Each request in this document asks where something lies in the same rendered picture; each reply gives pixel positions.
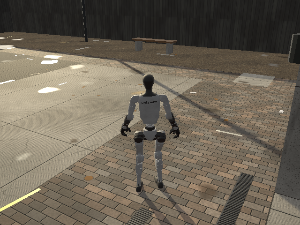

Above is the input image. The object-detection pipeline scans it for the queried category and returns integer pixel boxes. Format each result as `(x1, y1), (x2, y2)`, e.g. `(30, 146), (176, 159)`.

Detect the left robot hand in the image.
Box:
(120, 127), (131, 136)

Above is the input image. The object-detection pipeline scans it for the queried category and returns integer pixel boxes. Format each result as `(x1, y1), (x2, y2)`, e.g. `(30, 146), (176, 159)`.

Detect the right robot hand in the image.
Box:
(169, 128), (180, 138)

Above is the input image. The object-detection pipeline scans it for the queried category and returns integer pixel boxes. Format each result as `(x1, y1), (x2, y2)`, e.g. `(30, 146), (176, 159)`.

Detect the robot torso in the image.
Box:
(138, 93), (160, 141)

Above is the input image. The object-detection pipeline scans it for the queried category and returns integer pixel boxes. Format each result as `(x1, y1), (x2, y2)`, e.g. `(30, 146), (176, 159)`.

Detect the left robot upper arm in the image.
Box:
(127, 95), (139, 120)

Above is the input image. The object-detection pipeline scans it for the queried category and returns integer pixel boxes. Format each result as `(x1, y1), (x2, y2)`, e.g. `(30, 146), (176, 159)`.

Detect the robot right forearm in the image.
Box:
(169, 112), (178, 130)

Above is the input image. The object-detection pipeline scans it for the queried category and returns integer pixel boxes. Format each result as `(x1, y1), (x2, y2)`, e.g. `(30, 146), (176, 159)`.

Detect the right robot upper arm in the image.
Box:
(159, 94), (173, 119)

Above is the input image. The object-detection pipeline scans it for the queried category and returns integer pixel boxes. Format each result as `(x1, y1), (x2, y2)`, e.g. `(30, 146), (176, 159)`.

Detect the right robot shin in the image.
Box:
(155, 152), (163, 182)

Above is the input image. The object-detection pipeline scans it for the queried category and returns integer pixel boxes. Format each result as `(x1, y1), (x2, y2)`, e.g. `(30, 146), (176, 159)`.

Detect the robot left forearm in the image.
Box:
(122, 114), (131, 129)

